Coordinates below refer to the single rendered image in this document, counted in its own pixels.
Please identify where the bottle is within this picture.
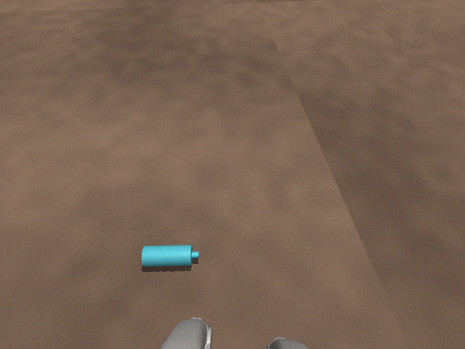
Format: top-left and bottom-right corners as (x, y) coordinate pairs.
(142, 245), (199, 267)

